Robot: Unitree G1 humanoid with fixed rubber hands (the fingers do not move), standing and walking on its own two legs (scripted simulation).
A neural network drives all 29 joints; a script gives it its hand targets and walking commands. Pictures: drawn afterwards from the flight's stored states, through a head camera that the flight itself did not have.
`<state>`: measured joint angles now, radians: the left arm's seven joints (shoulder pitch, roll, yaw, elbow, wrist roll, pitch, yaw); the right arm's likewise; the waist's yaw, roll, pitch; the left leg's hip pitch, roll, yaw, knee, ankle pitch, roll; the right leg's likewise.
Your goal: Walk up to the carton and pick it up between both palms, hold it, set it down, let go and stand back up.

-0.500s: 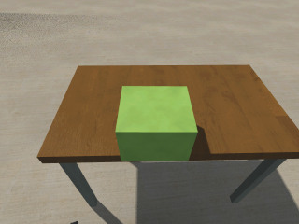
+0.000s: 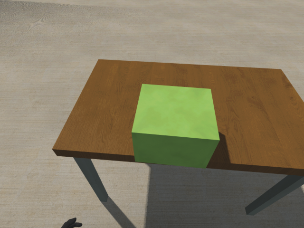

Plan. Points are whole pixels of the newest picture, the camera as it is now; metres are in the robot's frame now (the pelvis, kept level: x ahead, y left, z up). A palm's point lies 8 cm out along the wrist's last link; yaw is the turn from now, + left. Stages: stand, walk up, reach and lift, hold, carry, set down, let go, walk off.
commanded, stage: walk up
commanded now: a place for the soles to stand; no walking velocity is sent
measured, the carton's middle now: (172, 125) +0.45 -0.03 -0.01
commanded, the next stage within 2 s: none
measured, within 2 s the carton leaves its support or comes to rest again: neither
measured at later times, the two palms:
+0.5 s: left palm out of the picture +0.08 +0.27 -0.10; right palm out of the picture +0.12 -0.27 -0.08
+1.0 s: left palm out of the picture +0.05 +0.27 -0.10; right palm out of the picture +0.14 -0.27 -0.09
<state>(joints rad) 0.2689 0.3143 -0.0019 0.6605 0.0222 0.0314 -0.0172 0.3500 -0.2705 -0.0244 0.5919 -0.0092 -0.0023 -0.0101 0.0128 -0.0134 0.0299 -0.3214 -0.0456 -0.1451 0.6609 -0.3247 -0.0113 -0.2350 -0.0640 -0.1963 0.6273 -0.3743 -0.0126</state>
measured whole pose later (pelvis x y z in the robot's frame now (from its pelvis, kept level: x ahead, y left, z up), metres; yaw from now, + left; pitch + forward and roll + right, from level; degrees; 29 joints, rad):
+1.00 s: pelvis +0.00 -0.02 -0.01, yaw +5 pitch -2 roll +0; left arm 0.32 0.34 0.00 0.64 0.03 0.05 -0.02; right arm 0.31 -0.28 -0.03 0.58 -0.02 0.01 -0.03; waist 0.03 -0.01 0.06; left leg -0.34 -0.05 -0.14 0.69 -0.32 -0.02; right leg -0.23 -0.07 -0.24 0.69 -0.43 -0.04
